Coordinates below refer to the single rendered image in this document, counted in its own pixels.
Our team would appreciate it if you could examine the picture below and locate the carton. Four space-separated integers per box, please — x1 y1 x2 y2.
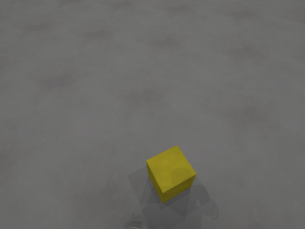
146 145 196 203

